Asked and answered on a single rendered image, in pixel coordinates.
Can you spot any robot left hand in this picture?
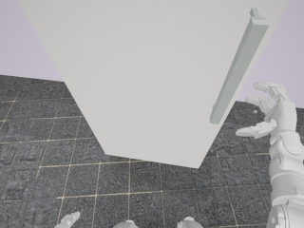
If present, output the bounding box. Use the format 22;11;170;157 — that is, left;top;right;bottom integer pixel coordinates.
54;212;81;228

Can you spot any right robot upper arm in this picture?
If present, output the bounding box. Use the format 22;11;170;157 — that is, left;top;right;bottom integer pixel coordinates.
266;204;304;228

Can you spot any robot right shin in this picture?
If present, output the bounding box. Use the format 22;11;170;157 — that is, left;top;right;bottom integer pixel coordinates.
184;217;195;221

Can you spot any robot right forearm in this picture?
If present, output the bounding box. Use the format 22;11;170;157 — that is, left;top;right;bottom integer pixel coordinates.
269;129;304;211

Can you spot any fridge door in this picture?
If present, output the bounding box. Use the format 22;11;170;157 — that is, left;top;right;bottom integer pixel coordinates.
17;0;290;169

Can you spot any robot right hand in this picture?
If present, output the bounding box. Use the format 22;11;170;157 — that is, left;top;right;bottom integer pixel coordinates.
236;82;297;139

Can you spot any handle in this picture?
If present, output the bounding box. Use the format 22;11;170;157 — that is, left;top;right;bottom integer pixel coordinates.
210;8;270;124

